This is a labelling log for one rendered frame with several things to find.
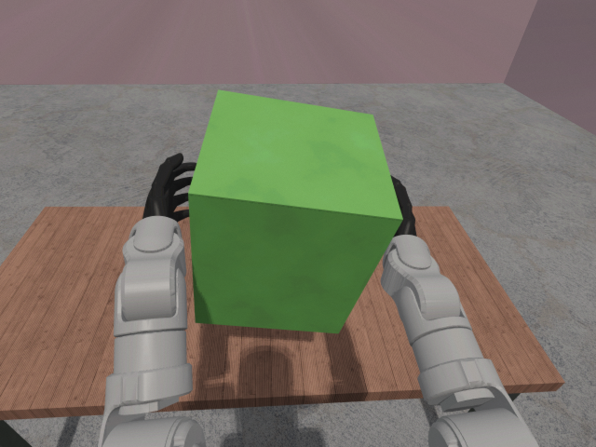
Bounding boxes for robot right hand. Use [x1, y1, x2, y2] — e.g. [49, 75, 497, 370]
[390, 175, 417, 237]

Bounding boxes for table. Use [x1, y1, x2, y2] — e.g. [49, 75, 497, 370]
[0, 206, 565, 447]

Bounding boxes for left robot forearm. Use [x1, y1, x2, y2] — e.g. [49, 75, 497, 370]
[98, 216, 193, 447]

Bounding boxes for robot left upper arm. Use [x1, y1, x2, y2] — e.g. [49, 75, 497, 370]
[102, 415, 206, 447]

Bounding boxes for robot right upper arm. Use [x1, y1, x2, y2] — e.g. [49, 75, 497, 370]
[428, 408, 536, 447]

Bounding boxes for right robot forearm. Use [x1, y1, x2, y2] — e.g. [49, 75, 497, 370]
[381, 235, 539, 447]

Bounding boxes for robot left hand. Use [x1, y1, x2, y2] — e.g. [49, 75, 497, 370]
[142, 153, 196, 222]

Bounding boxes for carton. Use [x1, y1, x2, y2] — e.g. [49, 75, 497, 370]
[188, 89, 403, 333]

